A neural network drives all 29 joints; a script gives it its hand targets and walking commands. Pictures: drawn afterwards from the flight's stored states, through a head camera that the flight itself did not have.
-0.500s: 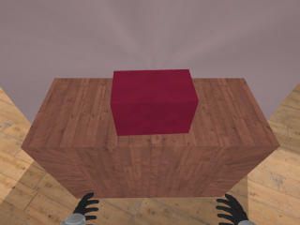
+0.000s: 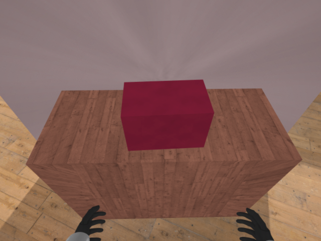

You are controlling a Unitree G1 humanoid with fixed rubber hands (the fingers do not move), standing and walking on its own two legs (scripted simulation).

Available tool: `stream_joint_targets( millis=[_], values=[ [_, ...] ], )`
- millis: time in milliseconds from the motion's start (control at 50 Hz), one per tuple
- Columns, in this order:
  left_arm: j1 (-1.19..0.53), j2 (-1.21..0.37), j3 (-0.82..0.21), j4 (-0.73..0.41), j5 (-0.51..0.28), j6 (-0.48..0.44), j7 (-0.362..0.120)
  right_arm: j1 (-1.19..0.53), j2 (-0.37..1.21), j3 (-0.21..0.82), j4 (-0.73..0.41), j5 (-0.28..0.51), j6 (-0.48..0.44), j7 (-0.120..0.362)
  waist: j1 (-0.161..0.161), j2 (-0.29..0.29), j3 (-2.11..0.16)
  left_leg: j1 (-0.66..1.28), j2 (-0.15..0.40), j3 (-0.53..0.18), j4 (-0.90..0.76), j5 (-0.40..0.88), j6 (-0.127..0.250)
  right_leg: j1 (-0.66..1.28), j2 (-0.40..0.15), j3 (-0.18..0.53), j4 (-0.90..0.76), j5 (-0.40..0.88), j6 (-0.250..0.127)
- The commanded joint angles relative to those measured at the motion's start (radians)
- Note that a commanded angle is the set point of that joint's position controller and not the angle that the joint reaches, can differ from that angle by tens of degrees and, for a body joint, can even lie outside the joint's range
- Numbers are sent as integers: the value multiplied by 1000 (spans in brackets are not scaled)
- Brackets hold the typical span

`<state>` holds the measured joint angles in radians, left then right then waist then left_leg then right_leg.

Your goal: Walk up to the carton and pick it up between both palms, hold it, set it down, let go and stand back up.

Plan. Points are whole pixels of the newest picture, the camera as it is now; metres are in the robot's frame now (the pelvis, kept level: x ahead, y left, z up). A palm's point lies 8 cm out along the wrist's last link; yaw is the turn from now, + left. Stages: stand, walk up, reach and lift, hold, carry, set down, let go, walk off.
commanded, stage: let go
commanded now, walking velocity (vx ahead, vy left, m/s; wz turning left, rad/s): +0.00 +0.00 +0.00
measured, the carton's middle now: (165, 115) +0.52 +0.02 -0.02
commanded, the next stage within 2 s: stand in 0.26 s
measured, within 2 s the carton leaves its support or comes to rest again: neither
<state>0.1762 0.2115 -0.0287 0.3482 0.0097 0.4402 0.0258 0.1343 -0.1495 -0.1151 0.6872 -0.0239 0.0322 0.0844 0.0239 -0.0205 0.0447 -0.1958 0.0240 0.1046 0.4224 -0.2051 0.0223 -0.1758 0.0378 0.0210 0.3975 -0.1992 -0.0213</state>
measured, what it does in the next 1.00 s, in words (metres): shifts its weight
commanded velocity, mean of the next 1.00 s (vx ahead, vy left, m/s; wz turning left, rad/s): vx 0.00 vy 0.00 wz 0.00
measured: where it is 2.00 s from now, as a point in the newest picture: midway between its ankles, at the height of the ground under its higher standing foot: outside the picture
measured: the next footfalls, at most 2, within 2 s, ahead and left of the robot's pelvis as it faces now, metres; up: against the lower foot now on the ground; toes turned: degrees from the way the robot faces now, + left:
none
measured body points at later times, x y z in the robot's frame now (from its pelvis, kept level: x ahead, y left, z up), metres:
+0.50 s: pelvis +0.03 +0.01 +0.00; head +0.02 +0.02 +0.45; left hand +0.10 +0.26 -0.13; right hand +0.10 -0.22 -0.14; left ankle +0.02 +0.10 -0.74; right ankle +0.01 -0.11 -0.74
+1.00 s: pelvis +0.06 +0.05 -0.01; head +0.05 +0.05 +0.44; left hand +0.02 +0.25 -0.17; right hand +0.06 -0.17 -0.16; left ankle +0.02 +0.10 -0.74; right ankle +0.01 -0.11 -0.74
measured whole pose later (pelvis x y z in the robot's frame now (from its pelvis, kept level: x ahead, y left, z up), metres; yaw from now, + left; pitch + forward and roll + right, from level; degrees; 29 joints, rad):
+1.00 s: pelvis +0.06 +0.05 -0.01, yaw +5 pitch -1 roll -1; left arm 0.36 0.11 0.02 1.11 0.01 -0.02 0.05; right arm 0.39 -0.11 -0.01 1.08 -0.02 -0.03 -0.04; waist 0.00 0.00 -0.03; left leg -0.12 -0.08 0.04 0.45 -0.31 0.09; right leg -0.06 -0.06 -0.05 0.41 -0.32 0.05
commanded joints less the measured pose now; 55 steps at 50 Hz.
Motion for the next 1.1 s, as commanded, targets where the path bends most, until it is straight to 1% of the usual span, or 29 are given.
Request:
stream_joint_targets(
  millis=[0,20,140,160,240,260,280,300,320,340,360,380,400,440,500,560,640,660,680,740,760,780,800,860,880,940,980,1020,1080],
  values=[
    [-73,92,36,-116,7,-64,3,-78,-118,-29,-81,-4,-67,-6,-1,18,-139,128,16,-57,-49,174,-27,-42,-27,35,-84,134,-18],
    [-61,94,39,-145,5,-85,5,-70,-127,-35,-106,-8,-86,-6,2,14,-152,138,14,-55,-53,167,-25,-36,-24,33,-80,133,-18],
    [-50,100,31,-117,3,-181,14,-71,-127,-41,-61,-17,-180,-5,-1,30,-131,123,16,-54,-54,115,-26,-70,-22,24,-72,85,-19],
    [-49,94,26,-109,-2,-194,16,-71,-128,-40,-51,-19,-193,-5,-8,23,-125,117,16,-54,-54,99,-26,-75,-21,21,-70,74,-21],
    [-45,93,17,-90,-3,-220,20,-82,-126,-45,-27,-20,-219,-4,-8,40,-93,89,20,-58,-66,35,-31,-84,-20,13,-62,22,-28],
    [96,95,72,66,58,-374,-5,103,-107,4,55,-26,-118,-52,-9,118,-60,-86,94,-180,-149,-280,15,-17,-78,36,-91,-132,-4],
    [133,148,88,118,61,-431,-18,139,-121,5,57,-28,-71,-70,-13,76,24,-248,93,-208,-187,-489,26,16,-100,83,-110,-239,4],
    [124,161,96,133,62,-454,-25,143,-124,9,47,-23,-52,-74,-12,37,90,-337,70,-208,-193,-530,19,10,-113,118,-126,-313,10],
    [120,145,93,145,61,-471,-31,113,-127,8,36,-17,-46,-73,-2,-15,89,-276,59,-192,-159,-419,16,-42,-120,140,-142,-309,1],
    [108,103,76,168,61,-493,-36,116,-137,15,46,-2,-60,-63,-7,-31,11,-166,63,-167,-93,-224,8,-49,-141,143,-131,-239,-16],
    [81,81,73,192,57,-505,-34,124,-126,17,57,4,-74,-54,-26,-39,-50,-108,50,-162,-54,-125,14,-34,-136,134,-126,-171,-16],
    [67,77,76,216,51,-514,-30,134,-121,22,66,5,-88,-49,-34,-45,-105,-78,52,-170,-49,-87,21,-9,-128,113,-108,-128,-11],
    [77,71,78,237,45,-521,-29,137,-126,25,74,0,-99,-48,-26,-26,-125,-60,64,-188,-60,-94,27,-17,-120,96,-91,-105,-7],
    [104,56,76,281,37,-529,-30,143,-124,29,99,-8,-104,-50,-9,59,-71,-128,71,-210,-88,-140,35,3,-122,84,-87,-29,-2],
    [136,71,87,368,34,-533,-16,191,-119,37,151,-7,-108,-61,-7,44,-61,-105,74,-214,-82,40,41,41,-131,66,-64,96,-6],
    [187,72,93,464,22,-530,-4,249,-128,39,207,4,-110,-77,-8,44,-83,-31,82,-213,-53,251,52,66,-133,44,-62,163,-3],
    [227,49,91,570,12,-512,10,307,-111,49,271,5,-99,-98,-16,48,-55,21,85,-210,-31,409,61,67,-132,16,-58,202,6],
    [243,36,81,575,9,-511,14,322,-115,47,274,4,-98,-101,-18,60,-46,32,83,-207,-28,473,54,58,-135,19,-48,248,3],
    [239,39,82,593,5,-509,16,331,-110,49,288,5,-96,-104,-21,66,-43,35,83,-203,-31,507,51,62,-137,13,-45,251,4],
    [261,24,80,645,5,-498,21,352,-96,60,326,4,-87,-114,-17,53,-19,47,88,-205,-15,575,51,67,-140,-7,-33,265,8],
    [276,17,78,666,3,-493,23,355,-91,62,332,4,-84,-117,-15,54,-15,52,85,-202,-18,573,53,65,-141,-9,-34,254,10],
    [288,5,73,683,4,-487,26,357,-89,64,338,5,-81,-120,-16,35,-6,61,89,-203,-17,578,54,56,-139,-12,-28,257,11],
    [296,-8,68,697,3,-483,28,368,-84,67,346,4,-77,-123,-17,40,10,63,87,-198,-17,592,53,47,-138,-13,-29,236,13],
    [277,-1,67,724,2,-473,31,366,-84,73,367,5,-71,-126,-22,21,34,37,83,-209,-31,573,48,56,-139,-24,-25,203,22],
    [276,-5,65,733,3,-470,32,370,-84,76,373,5,-71,-127,-23,25,27,59,84,-210,-29,610,48,52,-138,-29,-17,197,20],
    [285,-17,62,762,-2,-462,34,371,-82,83,389,6,-71,-131,-20,29,25,65,86,-216,-35,619,45,65,-140,-37,-17,166,31],
    [281,-25,56,780,-2,-458,34,370,-81,85,397,7,-69,-133,-24,19,35,73,83,-219,-40,592,42,52,-139,-39,-18,143,35],
    [281,-39,52,793,-3,-452,35,371,-65,91,408,5,-63,-133,-22,38,54,56,81,-219,-48,554,43,48,-141,-40,-19,121,39],
    [277,-27,52,814,0,-443,36,390,-54,99,423,6,-61,-132,-30,28,72,41,79,-230,-66,493,32,50,-142,-44,-18,81,44]
  ],
)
